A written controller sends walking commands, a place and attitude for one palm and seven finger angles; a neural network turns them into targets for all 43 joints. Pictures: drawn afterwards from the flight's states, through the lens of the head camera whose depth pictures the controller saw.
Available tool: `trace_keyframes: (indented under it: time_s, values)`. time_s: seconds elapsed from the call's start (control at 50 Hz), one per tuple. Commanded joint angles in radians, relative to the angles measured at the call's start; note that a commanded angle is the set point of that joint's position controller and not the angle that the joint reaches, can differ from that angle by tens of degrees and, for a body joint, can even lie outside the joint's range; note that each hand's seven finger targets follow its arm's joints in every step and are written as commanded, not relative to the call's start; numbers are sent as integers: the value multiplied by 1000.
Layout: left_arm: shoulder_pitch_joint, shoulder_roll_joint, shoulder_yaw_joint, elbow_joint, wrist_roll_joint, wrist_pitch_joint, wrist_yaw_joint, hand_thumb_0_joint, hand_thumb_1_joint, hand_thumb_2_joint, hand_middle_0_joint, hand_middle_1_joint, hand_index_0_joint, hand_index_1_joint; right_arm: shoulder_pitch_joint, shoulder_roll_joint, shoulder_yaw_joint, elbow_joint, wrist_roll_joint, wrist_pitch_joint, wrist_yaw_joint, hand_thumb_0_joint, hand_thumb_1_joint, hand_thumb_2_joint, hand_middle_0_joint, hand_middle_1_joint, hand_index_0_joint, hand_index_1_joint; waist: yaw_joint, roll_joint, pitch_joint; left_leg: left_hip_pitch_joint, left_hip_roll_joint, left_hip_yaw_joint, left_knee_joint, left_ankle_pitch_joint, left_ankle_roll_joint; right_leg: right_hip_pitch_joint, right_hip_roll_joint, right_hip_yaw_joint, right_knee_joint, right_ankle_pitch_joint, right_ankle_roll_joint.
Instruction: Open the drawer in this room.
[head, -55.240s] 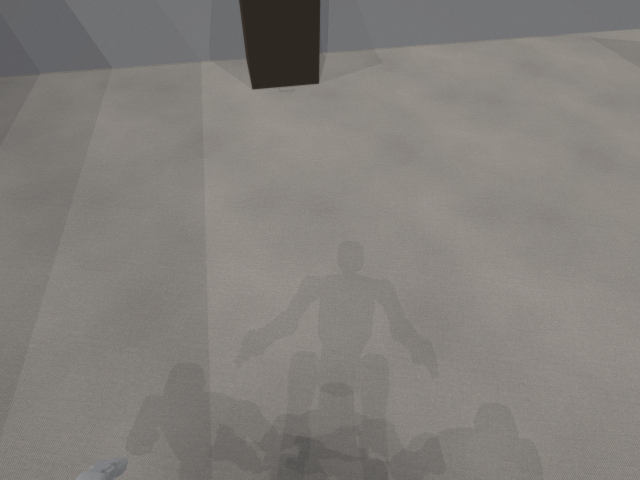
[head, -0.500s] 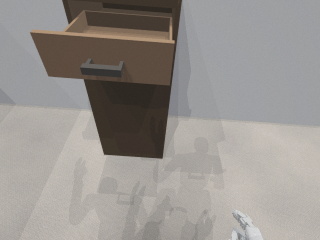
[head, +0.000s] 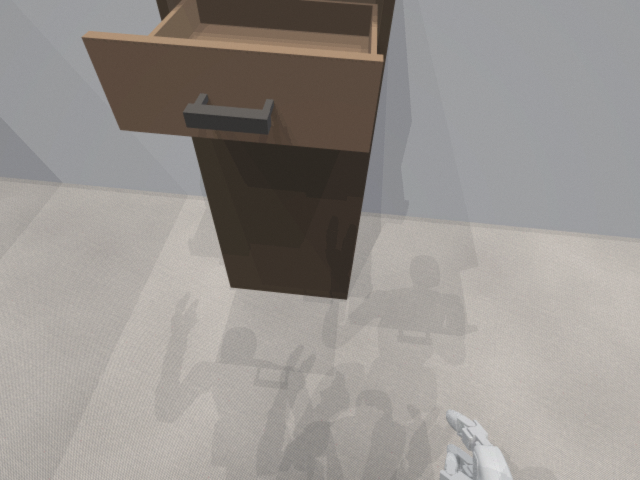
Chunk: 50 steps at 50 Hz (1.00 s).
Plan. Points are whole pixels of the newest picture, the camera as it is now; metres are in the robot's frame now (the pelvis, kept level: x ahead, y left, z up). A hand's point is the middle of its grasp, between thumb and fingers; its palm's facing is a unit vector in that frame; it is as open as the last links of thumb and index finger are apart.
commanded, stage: let the arm hang, fingers relaxed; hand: left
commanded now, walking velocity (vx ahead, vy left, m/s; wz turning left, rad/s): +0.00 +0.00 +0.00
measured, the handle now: (232, 110) +0.53 +0.15 +0.18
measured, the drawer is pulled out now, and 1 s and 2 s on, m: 0.28 0.28 0.28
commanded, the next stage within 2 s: look to check the result in 1.12 s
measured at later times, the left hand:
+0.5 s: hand out of the picture -0.07 +0.19 -0.16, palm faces +0.13 -0.96 -0.23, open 7.0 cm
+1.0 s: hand out of the picture +0.01 +0.20 -0.16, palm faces +0.08 -0.98 -0.20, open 7.3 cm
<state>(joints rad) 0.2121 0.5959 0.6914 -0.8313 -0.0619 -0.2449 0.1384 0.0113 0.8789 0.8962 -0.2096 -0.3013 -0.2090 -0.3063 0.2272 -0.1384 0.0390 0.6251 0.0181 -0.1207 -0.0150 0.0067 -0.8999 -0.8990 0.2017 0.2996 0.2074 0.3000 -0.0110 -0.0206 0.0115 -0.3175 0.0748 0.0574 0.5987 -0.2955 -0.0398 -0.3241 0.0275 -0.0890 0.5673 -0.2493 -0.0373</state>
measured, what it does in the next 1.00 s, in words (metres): stands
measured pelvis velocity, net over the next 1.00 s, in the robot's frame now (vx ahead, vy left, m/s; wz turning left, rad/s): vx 0.01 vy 0.03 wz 0.03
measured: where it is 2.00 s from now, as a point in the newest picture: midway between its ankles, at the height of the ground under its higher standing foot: outside the picture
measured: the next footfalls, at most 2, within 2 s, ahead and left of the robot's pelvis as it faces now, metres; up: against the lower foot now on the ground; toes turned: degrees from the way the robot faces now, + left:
none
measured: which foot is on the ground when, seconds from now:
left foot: down 0.00-1.00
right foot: down 0.00-1.00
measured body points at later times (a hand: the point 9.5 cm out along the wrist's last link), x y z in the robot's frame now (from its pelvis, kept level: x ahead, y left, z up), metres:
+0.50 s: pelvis +0.01 +0.00 +0.01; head +0.04 +0.01 +0.46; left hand -0.07 +0.25 -0.14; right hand -0.01 -0.24 -0.14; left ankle +0.02 +0.15 -0.73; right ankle +0.02 -0.07 -0.73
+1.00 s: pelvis +0.01 +0.03 +0.01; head +0.01 +0.01 +0.46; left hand +0.01 +0.25 -0.14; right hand -0.02 -0.16 -0.16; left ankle +0.02 +0.15 -0.73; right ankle +0.02 -0.07 -0.73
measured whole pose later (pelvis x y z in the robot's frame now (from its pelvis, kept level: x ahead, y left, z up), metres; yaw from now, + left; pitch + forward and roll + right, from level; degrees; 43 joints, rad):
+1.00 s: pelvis +0.01 +0.03 +0.01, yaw +1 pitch -2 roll +0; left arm 0.28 0.12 0.03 1.14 0.01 0.00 0.04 0.02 0.93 0.90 -0.20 -0.30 -0.20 -0.30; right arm 0.34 -0.09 0.00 1.14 -0.01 0.01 -0.03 0.00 -0.91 -0.90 0.20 0.30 0.20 0.30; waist -0.02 0.03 0.02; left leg -0.17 0.04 0.05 0.43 -0.22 -0.01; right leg -0.17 -0.01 -0.09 0.43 -0.23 -0.03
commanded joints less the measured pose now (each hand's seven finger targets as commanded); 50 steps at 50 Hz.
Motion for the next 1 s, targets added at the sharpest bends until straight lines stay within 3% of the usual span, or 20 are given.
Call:
trace_keyframes:
  time_s: [0.0,0.02,0.04,0.06,0.1,0.12,0.14,0.16,0.2,0.22,0.24,0.26,0.32,0.36,0.42,0.44,0.5,0.62,0.8,0.98]
  values:
    - [171,-215,-546,861,18,171,-107,0,900,900,-200,-300,-200,-300,-83,-361,-135,48,47,-83,9,0,-900,-900,200,300,200,300,-53,-32,-138,-164,42,-30,263,67,13,139,-331,209,-19,482,-71]
    - [207,-282,-558,905,67,266,-131,0,900,900,-200,-300,-200,-300,-62,-256,-122,96,-1,-28,18,0,-900,-900,200,300,200,300,-30,-15,-196,-158,52,-82,211,-44,-2,121,-303,238,-36,573,-101]
    - [200,-290,-570,944,89,270,-140,0,900,900,-200,-300,-200,-300,-21,-246,-114,126,-16,-7,13,0,-900,-900,200,300,200,300,-13,-97,-196,-207,10,-61,222,-66,7,174,-281,203,-9,626,-110]
    - [189,-293,-575,968,89,266,-143,0,900,900,-200,-300,-200,-300,-13,-210,-91,105,-16,34,10,0,-900,-900,200,300,200,300,5,-198,-163,-240,-4,-55,213,-157,18,201,-288,161,-22,628,-116]
    - [126,-274,-583,1064,98,264,-143,0,900,900,-200,-300,-200,-300,-19,-194,-75,90,-30,83,6,0,-900,-900,200,300,200,300,3,-384,-58,-220,-42,-43,189,-214,43,151,-269,131,-47,681,-114]
    - [86,-263,-589,1117,101,267,-142,0,900,900,-200,-300,-200,-300,-15,-193,-77,90,-37,102,5,0,-900,-900,200,300,200,300,-4,-419,-17,-183,-59,-30,175,-198,48,123,-255,113,-67,693,-103]
    - [45,-245,-596,1186,101,269,-137,0,900,900,-200,-300,-200,-300,-15,-196,-85,98,-41,113,10,0,-900,-900,200,300,200,300,-15,-397,17,-152,-57,-22,140,-150,49,107,-247,100,-56,693,-93]
    - [38,-237,-602,1243,98,272,-134,0,900,900,-200,-300,-200,-300,1,-193,-82,99,-47,128,8,0,-900,-900,200,300,200,300,-19,-349,4,-96,-65,-21,95,-102,49,114,-233,96,-57,658,-82]
    - [8,-223,-613,1378,89,271,-130,0,900,900,-200,-300,-200,-300,38,-193,-77,141,-51,137,3,0,-900,-900,200,300,200,300,-33,-218,-32,28,-30,-61,-5,139,55,88,-206,89,-66,408,-36]
    - [-1,-237,-618,1440,83,270,-128,0,900,900,-200,-300,-200,-300,41,-206,-69,169,-54,134,0,0,-900,-900,200,300,200,300,-30,-90,-52,82,16,-110,-70,256,66,53,-177,82,-75,214,-10]
    - [10,-250,-628,1499,82,270,-125,0,900,900,-200,-300,-200,-300,23,-226,-59,191,-57,132,1,0,-900,-900,200,300,200,300,-11,96,-40,70,68,-168,-141,243,81,54,-126,71,-86,4,12]
    - [23,-260,-628,1566,75,270,-130,0,900,900,-200,-300,-200,-300,2,-230,-60,216,-55,129,-1,0,-900,-900,200,300,200,300,-1,269,9,16,85,-182,-186,195,95,65,-100,69,-96,-49,17]
    - [112,-312,-605,1713,75,248,-125,0,900,900,-200,-300,-200,-300,16,-157,-59,265,-54,131,-20,0,-900,-900,200,300,200,300,17,265,-39,-4,42,-107,-176,88,69,192,-125,107,-188,44,-19]
    - [104,-298,-621,1771,73,242,-124,0,900,900,-200,-300,-200,-300,71,-138,-60,303,-43,137,-22,0,-900,-900,200,300,200,300,-5,165,-46,77,28,-73,-142,96,53,156,-156,132,-250,49,-33]
    - [113,-297,-638,1844,68,237,-122,0,900,900,-200,-300,-200,-300,131,-125,-59,366,-37,138,-23,0,-900,-900,200,300,200,300,-12,151,-43,129,36,-72,-162,122,51,141,-158,118,-278,26,-34]
    - [118,-302,-641,1867,68,235,-121,0,900,900,-200,-300,-200,-300,138,-123,-58,379,-33,139,-23,0,-900,-900,200,300,200,300,-9,105,-23,138,43,-72,-176,136,51,135,-148,108,-286,34,-29]
    - [142,-318,-654,1927,67,236,-116,0,900,900,-200,-300,-200,-300,169,-114,-55,420,-31,139,-25,0,-900,-900,200,300,200,300,-9,43,23,133,44,-71,-203,138,52,131,-146,97,-298,28,-21]
    - [170,-351,-662,1982,67,240,-105,0,900,900,-200,-300,-200,-300,191,-86,-50,468,-32,138,-26,0,-900,-900,200,300,200,300,-1,-11,101,107,40,-69,-252,83,55,103,-136,92,-305,-51,-9]
    - [166,-377,-653,1970,71,239,-97,0,900,900,-200,-300,-200,-300,201,-39,-54,493,-37,128,-25,0,-900,-900,200,300,200,300,7,22,119,68,32,-66,-269,81,57,105,-131,88,-260,-12,-6]
    - [154,-377,-648,1957,72,238,-98,0,900,900,-200,-300,-200,-300,198,-32,-58,490,-37,128,-24,0,-900,-900,200,300,200,300,7,44,119,69,28,-64,-263,92,57,111,-136,91,-254,6,-5]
